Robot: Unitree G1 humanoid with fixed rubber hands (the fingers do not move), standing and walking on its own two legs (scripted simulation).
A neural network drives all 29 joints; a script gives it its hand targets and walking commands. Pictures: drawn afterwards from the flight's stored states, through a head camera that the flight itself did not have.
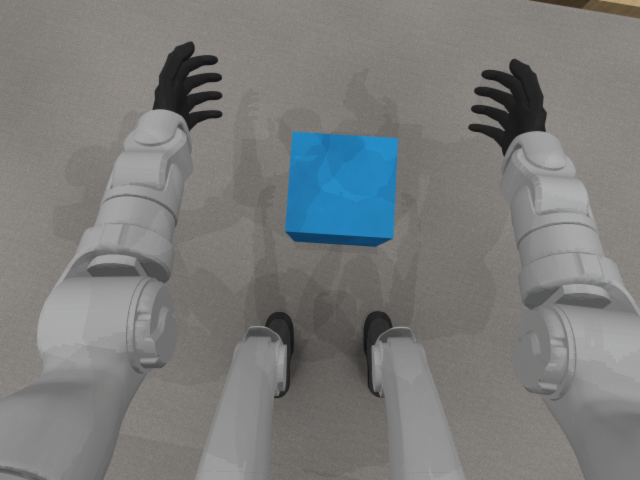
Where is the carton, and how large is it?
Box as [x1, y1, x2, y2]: [285, 132, 397, 246]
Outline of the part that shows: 292,132 285,231 295,241 375,246 392,238 397,138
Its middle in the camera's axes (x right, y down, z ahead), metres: +0.04 -0.09 +0.87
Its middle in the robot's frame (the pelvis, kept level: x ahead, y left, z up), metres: +0.51 -0.03 -0.53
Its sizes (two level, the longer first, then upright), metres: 0.210 0.200 0.250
